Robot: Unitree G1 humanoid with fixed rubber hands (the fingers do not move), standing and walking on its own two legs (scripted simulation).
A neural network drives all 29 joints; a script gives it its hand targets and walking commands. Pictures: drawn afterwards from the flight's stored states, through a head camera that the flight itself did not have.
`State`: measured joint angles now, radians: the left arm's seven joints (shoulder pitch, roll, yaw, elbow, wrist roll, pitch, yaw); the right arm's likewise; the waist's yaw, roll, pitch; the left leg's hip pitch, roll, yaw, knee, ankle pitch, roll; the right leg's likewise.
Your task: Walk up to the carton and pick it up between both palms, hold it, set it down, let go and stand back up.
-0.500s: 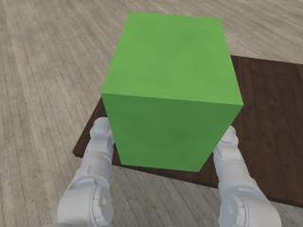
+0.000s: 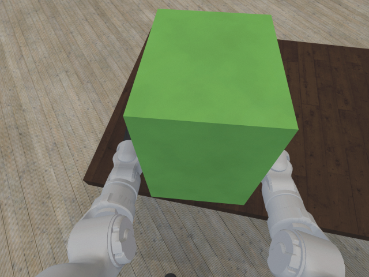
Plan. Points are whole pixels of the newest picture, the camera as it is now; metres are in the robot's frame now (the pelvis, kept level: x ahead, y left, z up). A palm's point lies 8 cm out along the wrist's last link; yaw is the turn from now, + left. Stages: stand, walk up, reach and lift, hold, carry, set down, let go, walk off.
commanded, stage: set down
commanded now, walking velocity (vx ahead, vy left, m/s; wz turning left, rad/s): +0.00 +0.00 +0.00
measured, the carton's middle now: (204, 115) +0.44 -0.03 +0.06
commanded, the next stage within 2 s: none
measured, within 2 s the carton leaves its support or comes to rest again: rests again in 0.94 s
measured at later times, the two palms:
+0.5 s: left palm (138, 148) +0.41 +0.13 -0.03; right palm (270, 151) +0.39 -0.18 -0.01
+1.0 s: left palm (122, 113) +0.45 +0.15 +0.06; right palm (288, 122) +0.42 -0.20 +0.06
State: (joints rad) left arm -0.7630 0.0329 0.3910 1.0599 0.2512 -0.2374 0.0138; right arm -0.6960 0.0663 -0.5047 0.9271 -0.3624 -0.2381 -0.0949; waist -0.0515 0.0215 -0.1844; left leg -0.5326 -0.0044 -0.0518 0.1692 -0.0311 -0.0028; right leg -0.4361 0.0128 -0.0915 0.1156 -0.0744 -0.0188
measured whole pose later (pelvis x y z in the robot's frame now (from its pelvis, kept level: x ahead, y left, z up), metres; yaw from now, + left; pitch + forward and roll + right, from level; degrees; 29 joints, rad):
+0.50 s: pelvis +0.00 +0.00 -0.01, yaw -1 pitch +30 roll -1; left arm -0.74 0.05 0.32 1.14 0.18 -0.32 0.07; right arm -0.70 0.04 -0.48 1.02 -0.32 -0.31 -0.10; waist -0.05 0.02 -0.27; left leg -0.70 0.00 -0.04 0.22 -0.04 0.00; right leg -0.61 0.02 -0.07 0.18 -0.08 -0.02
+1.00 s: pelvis -0.04 +0.00 -0.01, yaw -5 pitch +29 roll -1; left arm -1.03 0.25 0.18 1.27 -0.08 -0.23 0.08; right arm -0.99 -0.14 -0.18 1.18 0.07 -0.17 -0.14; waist -0.03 -0.01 -0.30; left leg -0.78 0.02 0.01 0.33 -0.06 0.00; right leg -0.73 0.03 -0.01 0.32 -0.10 -0.02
